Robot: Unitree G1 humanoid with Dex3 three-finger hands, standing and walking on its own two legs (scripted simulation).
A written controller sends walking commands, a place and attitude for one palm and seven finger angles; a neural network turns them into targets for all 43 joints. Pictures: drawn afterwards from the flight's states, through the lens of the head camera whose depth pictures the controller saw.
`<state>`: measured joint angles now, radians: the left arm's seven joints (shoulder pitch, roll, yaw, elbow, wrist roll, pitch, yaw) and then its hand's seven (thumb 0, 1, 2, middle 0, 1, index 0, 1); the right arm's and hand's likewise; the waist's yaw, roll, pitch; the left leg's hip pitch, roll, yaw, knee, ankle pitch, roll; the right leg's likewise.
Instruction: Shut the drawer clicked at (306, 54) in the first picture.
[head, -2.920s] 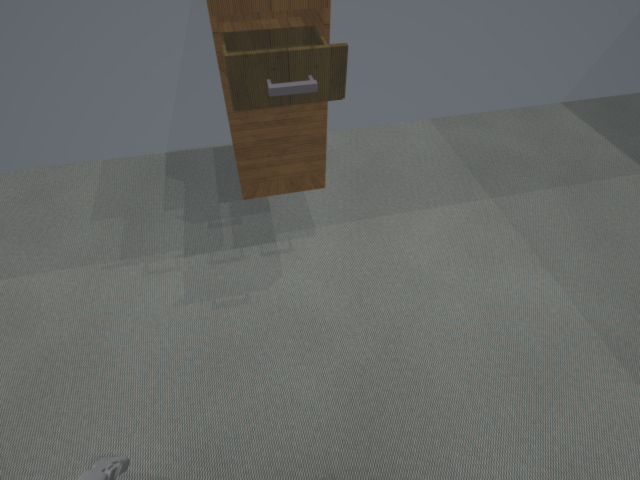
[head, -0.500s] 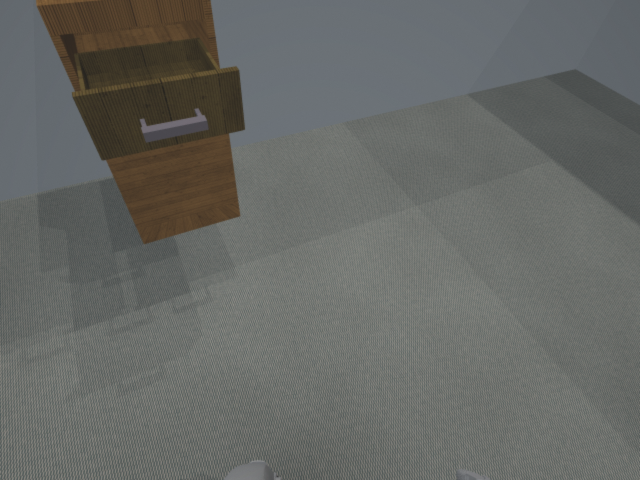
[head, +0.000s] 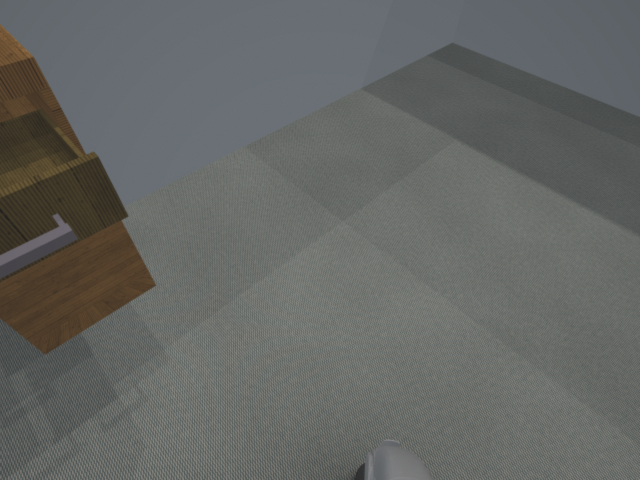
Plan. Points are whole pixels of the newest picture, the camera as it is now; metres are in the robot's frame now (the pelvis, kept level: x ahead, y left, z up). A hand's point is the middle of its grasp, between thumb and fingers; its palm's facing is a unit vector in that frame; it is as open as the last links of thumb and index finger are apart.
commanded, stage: walk to a spot facing it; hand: left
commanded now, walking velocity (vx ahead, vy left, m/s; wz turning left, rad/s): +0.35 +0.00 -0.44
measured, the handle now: (26, 243) +0.50 +0.52 -0.06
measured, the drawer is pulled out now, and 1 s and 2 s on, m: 0.30 0.30 0.30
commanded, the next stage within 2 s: turn to face it in 0.20 s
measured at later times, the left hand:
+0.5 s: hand (220, 418) +0.24 +0.16 -0.18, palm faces +0.00 -0.98 -0.18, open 7.3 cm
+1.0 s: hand (183, 376) +0.30 +0.22 -0.16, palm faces +0.24 -0.94 -0.25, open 7.4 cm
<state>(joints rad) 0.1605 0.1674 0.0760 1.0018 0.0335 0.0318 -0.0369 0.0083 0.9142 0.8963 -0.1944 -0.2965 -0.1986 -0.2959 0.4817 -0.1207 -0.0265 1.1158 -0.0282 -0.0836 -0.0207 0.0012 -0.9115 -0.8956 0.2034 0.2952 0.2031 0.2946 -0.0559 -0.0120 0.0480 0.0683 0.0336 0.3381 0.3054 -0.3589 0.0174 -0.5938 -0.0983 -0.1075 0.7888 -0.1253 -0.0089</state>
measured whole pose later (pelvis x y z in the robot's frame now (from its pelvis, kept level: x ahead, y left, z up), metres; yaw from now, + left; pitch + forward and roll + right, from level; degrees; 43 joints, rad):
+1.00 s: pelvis +0.25 +0.00 +0.00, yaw +12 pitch +1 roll -2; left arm 0.16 0.23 0.09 0.94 0.02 0.05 0.02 0.01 0.91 0.90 -0.20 -0.30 -0.20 -0.30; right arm 0.24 -0.19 -0.07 0.96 -0.02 0.03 0.00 0.00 -0.91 -0.90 0.21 0.30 0.21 0.30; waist -0.04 0.02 0.04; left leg -0.36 -0.06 -0.05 0.43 -0.09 0.08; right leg -0.42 -0.05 0.00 0.89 -0.42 0.08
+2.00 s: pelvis +0.21 -0.03 +0.00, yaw +42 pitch -1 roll +1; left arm 0.19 0.22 0.05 0.94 0.01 0.05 0.02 0.01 0.91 0.90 -0.20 -0.30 -0.20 -0.30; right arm 0.19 -0.19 -0.03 0.95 -0.02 0.04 0.00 0.00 -0.90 -0.90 0.21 0.30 0.21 0.30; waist -0.01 0.01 0.06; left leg -0.22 -0.03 0.00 0.47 -0.23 0.02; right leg -0.33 -0.05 -0.05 0.74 -0.39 0.07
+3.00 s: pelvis +0.34 +0.16 +0.00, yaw +44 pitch -1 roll +0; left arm 0.13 0.20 0.06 1.02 0.02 0.00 -0.01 0.01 0.92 0.90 -0.19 -0.30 -0.20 -0.30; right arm 0.40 -0.12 -0.02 1.12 -0.03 -0.06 -0.03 0.00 -0.92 -0.90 0.20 0.30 0.20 0.29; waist -0.03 -0.03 0.04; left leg 0.02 0.00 0.17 0.30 -0.31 0.02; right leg -0.54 -0.10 -0.08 0.83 -0.19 0.00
